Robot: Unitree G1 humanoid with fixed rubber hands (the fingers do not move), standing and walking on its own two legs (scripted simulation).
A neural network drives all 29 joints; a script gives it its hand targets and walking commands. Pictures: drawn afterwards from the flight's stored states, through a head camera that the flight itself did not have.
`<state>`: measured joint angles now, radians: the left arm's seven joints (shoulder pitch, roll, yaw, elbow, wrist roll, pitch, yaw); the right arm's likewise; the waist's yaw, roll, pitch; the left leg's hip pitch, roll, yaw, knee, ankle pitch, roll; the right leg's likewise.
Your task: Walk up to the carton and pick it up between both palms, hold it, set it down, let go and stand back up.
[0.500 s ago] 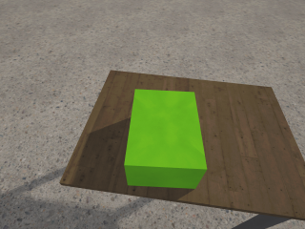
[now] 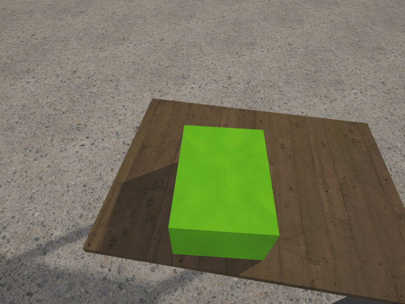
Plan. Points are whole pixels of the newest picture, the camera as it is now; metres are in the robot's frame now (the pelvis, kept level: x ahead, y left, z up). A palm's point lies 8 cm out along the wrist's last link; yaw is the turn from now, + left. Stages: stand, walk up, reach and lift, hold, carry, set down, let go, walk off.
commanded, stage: stand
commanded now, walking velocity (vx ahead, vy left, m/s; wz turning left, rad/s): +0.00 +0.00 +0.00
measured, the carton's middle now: (220, 187) +0.41 -0.04 -0.06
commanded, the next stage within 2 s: walk up in 0.24 s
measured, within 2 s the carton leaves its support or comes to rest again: neither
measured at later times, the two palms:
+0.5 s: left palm out of the picture -0.01 +0.21 -0.15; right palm out of the picture +0.00 -0.23 -0.15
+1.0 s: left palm out of the picture +0.07 +0.29 -0.10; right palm out of the picture +0.02 -0.32 -0.12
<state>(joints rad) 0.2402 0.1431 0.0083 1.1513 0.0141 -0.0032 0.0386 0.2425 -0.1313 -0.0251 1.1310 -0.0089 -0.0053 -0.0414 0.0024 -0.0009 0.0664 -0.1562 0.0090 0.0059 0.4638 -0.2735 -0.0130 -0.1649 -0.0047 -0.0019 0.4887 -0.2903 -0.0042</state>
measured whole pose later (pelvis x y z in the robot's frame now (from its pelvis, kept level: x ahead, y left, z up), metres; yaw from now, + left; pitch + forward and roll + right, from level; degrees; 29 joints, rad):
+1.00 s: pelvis -0.06 +0.00 -0.02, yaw -8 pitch -4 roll +0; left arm 0.23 0.37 0.02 0.78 0.01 -0.02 0.02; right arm 0.16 -0.41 -0.05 0.76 0.00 0.04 0.00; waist 0.01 0.04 0.14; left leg -0.31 0.04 0.00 0.81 -0.51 0.00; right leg -0.27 0.03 0.02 0.68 -0.34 -0.02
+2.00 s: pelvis -0.04 +0.03 +0.01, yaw -10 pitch -3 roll +0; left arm 0.14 0.35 0.01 1.04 -0.01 -0.02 0.02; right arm 0.14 -0.36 -0.01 1.01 0.01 -0.02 0.00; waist 0.00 -0.01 0.09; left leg -0.10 0.01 0.07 0.37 -0.22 0.01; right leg -0.13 -0.02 0.06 0.38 -0.20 0.03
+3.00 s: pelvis -0.05 +0.00 +0.00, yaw -9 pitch -4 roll +0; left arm 0.16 0.24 0.10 0.50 0.00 0.21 0.01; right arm 0.23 -0.21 -0.05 0.67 0.02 -0.19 0.02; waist -0.01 -0.01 0.09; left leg -0.12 0.06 0.05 0.43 -0.24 -0.04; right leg -0.16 0.00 0.00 0.45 -0.23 -0.01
